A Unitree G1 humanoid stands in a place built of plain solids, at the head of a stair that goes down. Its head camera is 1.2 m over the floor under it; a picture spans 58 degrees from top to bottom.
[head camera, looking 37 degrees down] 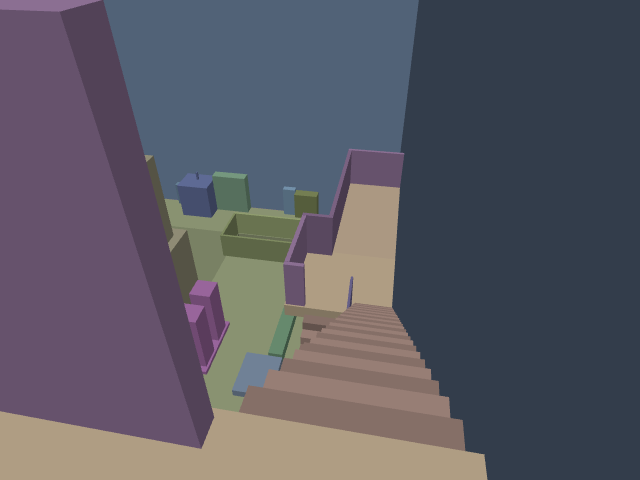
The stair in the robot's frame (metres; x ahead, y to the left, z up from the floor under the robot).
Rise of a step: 0.21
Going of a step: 0.23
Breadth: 0.78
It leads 10 degrees to the right of straight ahead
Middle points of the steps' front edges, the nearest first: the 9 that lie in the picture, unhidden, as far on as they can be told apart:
0.67 -0.08 0.00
0.90 -0.12 -0.21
1.12 -0.16 -0.41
1.35 -0.20 -0.62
1.57 -0.24 -0.83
1.79 -0.28 -1.04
2.02 -0.32 -1.25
2.24 -0.36 -1.45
2.47 -0.40 -1.66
